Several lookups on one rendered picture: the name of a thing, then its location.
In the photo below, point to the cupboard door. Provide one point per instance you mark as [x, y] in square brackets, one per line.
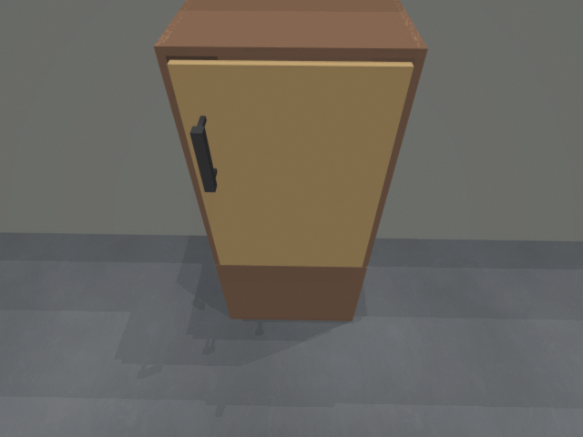
[301, 150]

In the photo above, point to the handle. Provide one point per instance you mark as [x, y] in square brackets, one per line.
[202, 152]

